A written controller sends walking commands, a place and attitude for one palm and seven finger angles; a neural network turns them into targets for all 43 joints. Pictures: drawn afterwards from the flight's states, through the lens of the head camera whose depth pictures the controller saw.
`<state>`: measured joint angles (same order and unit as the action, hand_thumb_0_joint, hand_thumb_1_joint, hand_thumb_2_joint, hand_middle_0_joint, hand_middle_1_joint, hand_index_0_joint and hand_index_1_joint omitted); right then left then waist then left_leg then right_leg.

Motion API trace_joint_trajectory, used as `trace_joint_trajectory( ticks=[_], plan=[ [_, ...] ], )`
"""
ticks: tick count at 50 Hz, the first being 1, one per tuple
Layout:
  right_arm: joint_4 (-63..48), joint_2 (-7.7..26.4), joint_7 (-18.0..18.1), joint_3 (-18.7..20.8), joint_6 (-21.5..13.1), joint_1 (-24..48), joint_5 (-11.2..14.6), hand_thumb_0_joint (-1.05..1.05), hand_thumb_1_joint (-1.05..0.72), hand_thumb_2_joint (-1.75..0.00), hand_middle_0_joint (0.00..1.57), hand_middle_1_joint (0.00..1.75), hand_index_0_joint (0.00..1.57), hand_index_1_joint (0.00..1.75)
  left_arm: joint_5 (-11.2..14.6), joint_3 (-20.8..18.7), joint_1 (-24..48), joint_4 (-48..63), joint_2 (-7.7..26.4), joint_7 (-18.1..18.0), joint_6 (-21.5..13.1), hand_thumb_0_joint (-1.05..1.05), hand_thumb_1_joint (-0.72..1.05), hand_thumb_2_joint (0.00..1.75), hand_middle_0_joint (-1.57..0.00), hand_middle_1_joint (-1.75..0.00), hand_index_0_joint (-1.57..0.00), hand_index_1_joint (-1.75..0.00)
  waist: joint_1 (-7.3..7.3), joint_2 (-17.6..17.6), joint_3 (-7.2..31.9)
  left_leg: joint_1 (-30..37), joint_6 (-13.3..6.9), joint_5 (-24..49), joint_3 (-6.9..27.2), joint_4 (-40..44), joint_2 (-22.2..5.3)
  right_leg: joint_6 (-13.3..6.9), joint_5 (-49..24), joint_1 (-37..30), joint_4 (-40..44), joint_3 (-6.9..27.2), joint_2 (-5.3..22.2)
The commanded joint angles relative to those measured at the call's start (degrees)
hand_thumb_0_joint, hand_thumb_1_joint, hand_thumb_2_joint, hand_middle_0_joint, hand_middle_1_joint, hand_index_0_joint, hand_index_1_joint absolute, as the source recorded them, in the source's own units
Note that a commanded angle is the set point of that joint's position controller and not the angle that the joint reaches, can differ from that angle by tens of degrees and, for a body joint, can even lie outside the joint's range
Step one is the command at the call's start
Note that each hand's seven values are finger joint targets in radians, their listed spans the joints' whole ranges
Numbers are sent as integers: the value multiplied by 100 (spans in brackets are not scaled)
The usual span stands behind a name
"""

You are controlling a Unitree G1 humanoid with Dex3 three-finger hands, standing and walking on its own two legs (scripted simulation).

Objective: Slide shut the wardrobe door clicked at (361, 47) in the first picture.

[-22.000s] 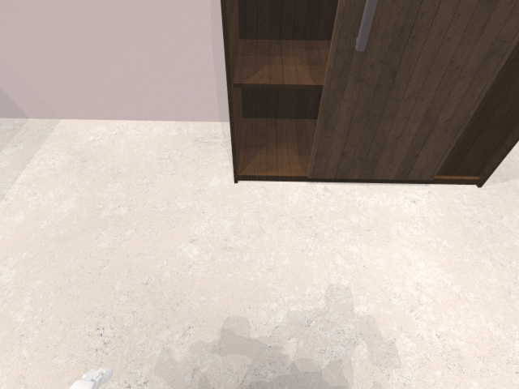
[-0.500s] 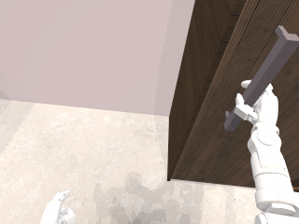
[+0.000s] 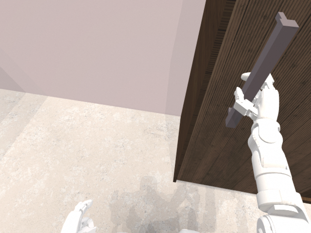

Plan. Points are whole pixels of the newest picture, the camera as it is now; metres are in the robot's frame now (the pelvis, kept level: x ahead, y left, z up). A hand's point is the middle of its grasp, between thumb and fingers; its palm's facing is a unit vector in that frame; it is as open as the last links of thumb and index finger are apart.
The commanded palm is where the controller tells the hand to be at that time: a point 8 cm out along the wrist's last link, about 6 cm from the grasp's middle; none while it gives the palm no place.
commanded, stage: stop walking and hold the door there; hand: right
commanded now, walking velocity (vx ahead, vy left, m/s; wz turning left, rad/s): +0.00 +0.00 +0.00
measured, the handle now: (250, 80) +0.46 -0.22 +0.16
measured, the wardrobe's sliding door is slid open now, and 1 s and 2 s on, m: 0.00 0.00 0.00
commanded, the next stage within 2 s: loosen the grip on the handle in 0.68 s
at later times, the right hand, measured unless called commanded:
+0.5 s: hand (240, 101) +0.40 -0.19 +0.13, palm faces +0.23 +0.96 -0.13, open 6.4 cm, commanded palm +0.37 -0.23 +0.13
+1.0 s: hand (244, 100) +0.40 -0.20 +0.14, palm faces +0.26 +0.96 -0.09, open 8.8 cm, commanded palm +0.37 -0.24 +0.13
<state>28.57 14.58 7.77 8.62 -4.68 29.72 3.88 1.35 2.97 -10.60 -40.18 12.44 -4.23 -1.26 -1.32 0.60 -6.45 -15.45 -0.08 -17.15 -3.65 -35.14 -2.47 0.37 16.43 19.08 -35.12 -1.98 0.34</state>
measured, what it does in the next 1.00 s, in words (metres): stands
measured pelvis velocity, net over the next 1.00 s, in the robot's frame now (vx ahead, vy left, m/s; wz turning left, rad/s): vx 0.00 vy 0.00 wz -0.01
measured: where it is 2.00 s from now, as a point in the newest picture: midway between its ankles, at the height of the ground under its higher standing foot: outside the picture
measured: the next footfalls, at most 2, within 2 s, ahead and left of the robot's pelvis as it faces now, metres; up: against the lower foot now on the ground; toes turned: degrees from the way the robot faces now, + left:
none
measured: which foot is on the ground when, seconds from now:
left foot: down 0.00-1.00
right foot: down 0.00-1.00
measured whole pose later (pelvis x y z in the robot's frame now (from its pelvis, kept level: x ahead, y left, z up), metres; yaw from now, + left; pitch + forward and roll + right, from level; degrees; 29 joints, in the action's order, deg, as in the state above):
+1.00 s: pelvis +0.00 +0.00 +0.00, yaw -1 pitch +1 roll +0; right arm 35.0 15.0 4.7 13.7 -7.2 28.9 2.5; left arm 0.6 -1.0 -15.5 -39.4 14.6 -1.6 -6.8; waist 2.2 0.0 1.9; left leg -18.8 -0.2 -15.0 -0.5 -32.3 0.2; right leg -0.3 10.1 22.2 -30.8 -2.5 1.6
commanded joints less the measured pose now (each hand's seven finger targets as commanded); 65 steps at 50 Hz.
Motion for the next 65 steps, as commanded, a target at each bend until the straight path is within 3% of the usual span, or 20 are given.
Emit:
trace_joint_trajectory(
  ticks=[1, 2, 3, 7, 9, 13, 38, 39, 40, 41, 42, 43, 44, 46, 49, 51, 58, 60, 63, 65],
  plan=[
    [-1835, 873, -136, -105, -589, 2065, -108, 0, -90, -90, 45, 140, 45, 140, 28, -373, 559, 781, 855, -109, -363, 0, 90, 90, -20, -30, -20, -30, 80, 1344, 2004, -340, 114, -1072, 396, -734, 234, -753, 56, -1235, 1829, 2122, 1626],
    [-1604, 659, -195, -256, -542, 1770, -120, 0, -90, -90, 45, 140, 45, 140, 11, -295, 608, 743, 699, -112, -389, 0, 90, 90, -20, -30, -20, -30, 139, 906, 1651, -228, 88, -1228, 405, -634, 243, -720, 1286, -795, 2266, 2108, 1620],
    [-1611, 810, -185, -108, -537, 1810, -158, 0, -90, -90, 45, 140, 45, 140, 2, -280, 611, 741, 721, -141, -396, 0, 90, 90, -20, -30, -20, -30, 144, 828, 1330, -81, 87, -848, 415, -365, 228, -745, 1359, -496, 2271, 2054, 1572],
    [-1936, 902, -175, -51, -626, 1693, -215, 0, -90, -90, 45, 140, 45, 140, -9, -316, 521, 738, 666, -172, -507, 0, 90, 90, -20, -30, -20, -30, 121, -170, 1955, 478, 32, 776, 781, 971, -56, -248, -967, -1172, 1063, 600, 803],
    [-2072, 689, -218, -291, -610, 1712, -200, 0, -90, -90, 45, 140, 45, 140, -11, -352, 456, 731, 665, -156, -552, 0, 90, 90, -20, -30, -20, -30, 183, -67, 2174, 285, -21, 894, 897, 1100, -168, -65, -1161, -1541, 913, 288, 630],
    [-2163, 797, -207, -224, -596, 1439, -219, 0, -90, -90, 45, 140, 45, 140, -28, -370, 428, 700, 680, -151, -567, 0, 90, 90, -20, -30, -20, -30, 190, 238, 2479, 211, 49, 1667, 663, 1027, -80, -77, -2335, -2148, 833, 231, 694],
    [-1753, 1059, -213, 72, -680, 936, -162, 0, -90, -90, 45, 140, 45, 140, -55, -360, 520, 811, 669, -237, -346, 0, 90, 90, -20, -30, -20, -30, 202, 103, 2101, 81, 86, 1469, 590, 1637, -24, -68, -2024, -2144, 1149, 10, 583],
    [-2354, 4671, -263, 2745, -758, 4592, -859, 0, -90, -90, 45, 140, 45, 140, -123, -848, 265, 1083, 1036, -17, -402, 0, 90, 90, -20, -30, -20, -30, -108, -1304, 1116, -33, 145, 2147, 1166, 1972, -197, -394, -1659, -1096, 712, 102, 714],
    [-1018, 4037, -497, 2637, -182, 5365, -633, 0, -78, -84, 45, 140, 45, 140, -452, -1096, 295, 444, 1279, -19, -614, 0, 90, 90, -20, -30, -20, -30, 336, 717, 2895, 851, -441, 3675, 275, 434, 61, -69, -2911, -1089, 1154, 66, 105],
    [410, 1151, -785, 678, 87, 2696, -517, 0, -66, -78, 45, 140, 45, 140, -86, -886, -399, 539, 863, 50, -733, 0, 90, 90, -20, -30, -20, -30, 286, -111, 3321, 224, -202, 2819, -66, 530, 292, 260, -3832, -1765, 782, -34, 143],
    [117, 839, -894, 1197, 57, 1464, -10, 0, -54, -73, 45, 140, 45, 140, -20, -845, -493, 577, 936, 117, -808, 0, 90, 90, -20, -30, -20, -30, 72, 171, 3279, -97, -128, 2501, 2, 687, 387, 233, -3702, -2073, 590, 42, 163],
    [-563, 1244, -823, 1498, -170, 1350, 303, 0, -42, -67, 45, 140, 45, 140, -69, -768, -298, 681, 1043, 147, -802, 0, 90, 90, -20, -30, -20, -30, -120, 441, 3324, 61, -119, 2171, 67, 758, 364, 182, -3029, -2088, 633, 48, 119],
    [-764, 897, -718, 1043, -351, 1514, 303, 0, -30, -61, 45, 140, 45, 140, -91, -704, -138, 764, 959, 190, -819, 0, 90, 90, -20, -30, -20, -30, 4, 544, 2995, -58, -112, 1803, 104, 790, 343, 111, -2270, -1821, 662, -8, 86],
    [-745, 522, -449, 398, -665, 1694, -14, 0, -5, -49, 45, 140, 45, 140, -85, -674, -223, 780, 938, 292, -821, 0, 90, 90, -20, -30, -20, -30, 268, -112, 2356, -529, -60, 971, 71, 807, 358, -44, -1145, -1186, 643, 66, 126],
    [-528, 986, -250, 258, -899, 2222, -323, 0, 31, -32, 45, 140, 45, 140, 20, -626, -164, 836, 988, 233, -837, 0, 90, 90, -20, -30, -20, -30, 390, -273, 1825, -996, -24, -517, 279, 922, 271, -124, 624, -500, 798, 122, 108],
    [-389, 1170, -247, 207, -942, 2600, -384, 0, 55, -20, 42, 137, 42, 137, 45, -578, -155, 855, 985, 172, -870, 0, 90, 90, -20, -30, -20, -30, 380, 13, 1896, -985, -54, -890, 428, 984, 232, -154, 850, -339, 717, 40, 25],
    [61, 1133, -330, 157, -1129, 3084, -58, 0, 55, -20, 33, 125, 33, 125, 87, -512, -258, 675, 982, 55, -1107, 0, 90, 90, -20, -30, -20, -30, 385, -104, 1918, -1048, -36, -1305, 515, 1006, 253, -166, 991, -156, 537, 38, -25],
    [24, 1735, -285, 688, -1168, 2565, -144, 0, 55, -20, 30, 122, 30, 122, 36, -519, -297, 696, 1056, 48, -1091, 0, 90, 90, -20, -30, -20, -30, 188, -83, 2187, -797, -66, -1083, 493, 900, 265, -187, 836, -130, 558, 77, -11],
    [-26, 1276, -305, 408, -1198, 2544, -9, 0, 55, -20, 26, 117, 26, 117, 39, -489, -276, 720, 993, 50, -1142, 0, 90, 90, -20, -30, -20, -30, 235, -209, 1937, -876, -44, -1055, 476, 940, 269, -202, 835, -110, 549, 84, 13],
    [-200, 1519, -259, 640, -1208, 2514, -33, 0, 55, -20, 25, 115, 25, 115, 1, -506, -319, 682, 1030, 30, -1139, 0, 90, 90, -20, -30, -20, -30, 223, -200, 2085, -803, -50, -718, 443, 855, 291, -217, 581, -197, 495, 93, 36]
  ],
)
